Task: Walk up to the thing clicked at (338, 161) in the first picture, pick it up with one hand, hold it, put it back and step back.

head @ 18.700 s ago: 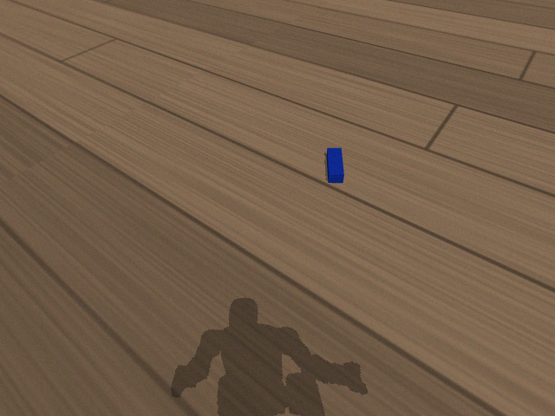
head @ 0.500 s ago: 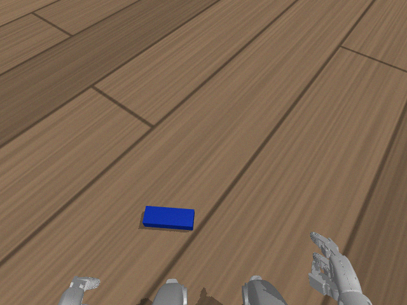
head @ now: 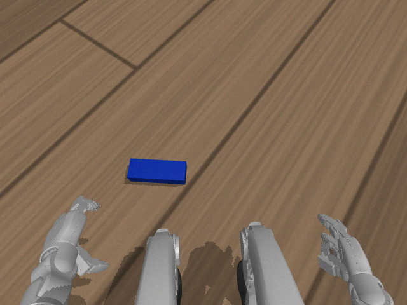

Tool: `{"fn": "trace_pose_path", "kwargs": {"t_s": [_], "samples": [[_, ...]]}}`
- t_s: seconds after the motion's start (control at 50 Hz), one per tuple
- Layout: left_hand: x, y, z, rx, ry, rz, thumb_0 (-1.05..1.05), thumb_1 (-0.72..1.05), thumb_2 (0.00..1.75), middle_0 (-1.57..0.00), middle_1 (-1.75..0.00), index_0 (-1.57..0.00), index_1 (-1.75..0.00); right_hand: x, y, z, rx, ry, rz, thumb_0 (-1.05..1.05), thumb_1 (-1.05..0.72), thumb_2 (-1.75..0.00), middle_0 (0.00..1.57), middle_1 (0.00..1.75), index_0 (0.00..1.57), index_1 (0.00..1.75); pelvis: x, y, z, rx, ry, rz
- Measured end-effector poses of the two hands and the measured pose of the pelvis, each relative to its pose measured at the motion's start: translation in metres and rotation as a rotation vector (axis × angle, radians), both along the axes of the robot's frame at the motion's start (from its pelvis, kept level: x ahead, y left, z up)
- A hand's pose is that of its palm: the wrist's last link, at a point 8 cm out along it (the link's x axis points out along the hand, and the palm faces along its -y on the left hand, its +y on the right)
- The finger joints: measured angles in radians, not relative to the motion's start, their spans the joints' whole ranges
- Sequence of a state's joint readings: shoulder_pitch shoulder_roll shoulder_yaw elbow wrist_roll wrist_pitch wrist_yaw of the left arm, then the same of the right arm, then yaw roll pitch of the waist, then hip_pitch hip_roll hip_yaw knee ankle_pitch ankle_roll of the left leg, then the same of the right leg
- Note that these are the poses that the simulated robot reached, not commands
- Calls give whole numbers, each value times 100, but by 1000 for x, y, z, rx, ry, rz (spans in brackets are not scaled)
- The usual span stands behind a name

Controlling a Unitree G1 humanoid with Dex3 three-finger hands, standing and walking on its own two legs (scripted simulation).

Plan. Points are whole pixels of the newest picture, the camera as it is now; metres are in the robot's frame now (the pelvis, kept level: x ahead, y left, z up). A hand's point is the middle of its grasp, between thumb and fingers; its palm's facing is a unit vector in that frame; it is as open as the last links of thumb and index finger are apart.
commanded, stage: rise first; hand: left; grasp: from above
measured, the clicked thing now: (158, 171) +0.54 +0.18 -0.52
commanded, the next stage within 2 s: none
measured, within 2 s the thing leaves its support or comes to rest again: neither
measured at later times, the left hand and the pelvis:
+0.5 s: hand (116, 196) +0.39 +0.27 -0.29, palm faces -0.50 -0.16 -0.85, open 14.1 cm; pelvis -0.05 +0.01 -0.15, yaw -3 degrees
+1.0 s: hand (124, 182) +0.45 +0.26 -0.35, palm faces -0.49 +0.03 -0.87, open 14.3 cm; pelvis -0.05 +0.02 -0.20, yaw -5 degrees
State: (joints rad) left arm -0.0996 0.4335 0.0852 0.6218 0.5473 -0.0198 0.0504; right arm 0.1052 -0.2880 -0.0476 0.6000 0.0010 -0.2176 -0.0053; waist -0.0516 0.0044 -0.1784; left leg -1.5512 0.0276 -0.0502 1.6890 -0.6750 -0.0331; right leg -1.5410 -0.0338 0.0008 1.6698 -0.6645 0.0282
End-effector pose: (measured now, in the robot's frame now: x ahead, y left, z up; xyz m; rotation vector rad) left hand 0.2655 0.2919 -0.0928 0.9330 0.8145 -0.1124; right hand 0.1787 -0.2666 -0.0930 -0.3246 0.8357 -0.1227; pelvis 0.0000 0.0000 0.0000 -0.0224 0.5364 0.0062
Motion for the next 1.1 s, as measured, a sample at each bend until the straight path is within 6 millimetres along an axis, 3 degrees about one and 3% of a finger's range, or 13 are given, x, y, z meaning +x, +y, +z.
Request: {"fn": "trace_pose_path", "kwargs": {"t_s": [0.1, 0.2, 0.34, 0.5, 0.64, 0.86, 1.1], "samples": [[35, -2, -38, 87, -45, -101, 0, -59, 101, -9, -105, -8, -106, -22, -5, -58, 16, 93, -19, 1, -93, -90, 20, 30, 21, 30, -13, -2, -41, -1, 46, -4], [63, -4, -69, 160, -62, -211, 0, -58, 101, -10, -107, -9, -107, -57, -6, -108, 32, 209, -31, 1, -93, -91, 20, 30, 21, 30, -27, -3, -77, -6, 67, -7], [103, -13, -108, 217, -105, -372, 0, -57, 103, -9, -106, -8, -107, -113, -6, -149, 18, 348, -71, 1, -91, -90, 20, 30, 21, 30, -42, 0, -119, -27, 68, -15], [135, -19, -145, 284, -150, -496, 0, -53, 104, -6, -104, -6, -105, -165, -7, -167, -26, 471, -141, 1, -88, -89, 20, 30, 21, 30, -50, 8, -153, -57, 61, -18], [152, -21, -168, 332, -170, -556, 0, -53, 105, -6, -101, -5, -101, -193, -2, -174, -46, 552, -178, 1, -87, -89, 20, 30, 21, 29, -52, 14, -172, -76, 61, -16], [181, -28, -188, 377, -179, -638, 0, -54, 105, -6, -97, -5, -97, -206, 8, -188, -50, 611, -171, 1, -89, -89, 20, 30, 21, 30, -52, 18, -192, -95, 64, -18], [198, -33, -211, 398, -178, -708, 0, -53, 103, -6, -97, -6, -97, -210, 10, -198, -58, 670, -142, 1, -90, -90, 20, 30, 21, 30, -47, 16, -205, -104, 69, -28]]}}
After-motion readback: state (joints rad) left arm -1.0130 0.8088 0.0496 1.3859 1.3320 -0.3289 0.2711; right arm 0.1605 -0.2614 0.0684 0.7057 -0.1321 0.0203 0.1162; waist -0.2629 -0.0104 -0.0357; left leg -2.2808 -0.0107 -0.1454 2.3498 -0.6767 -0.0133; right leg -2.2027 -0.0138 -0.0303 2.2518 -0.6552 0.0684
